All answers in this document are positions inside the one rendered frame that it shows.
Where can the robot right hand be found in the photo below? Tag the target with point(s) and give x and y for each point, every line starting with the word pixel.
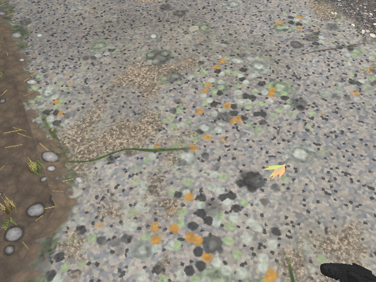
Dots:
pixel 347 273

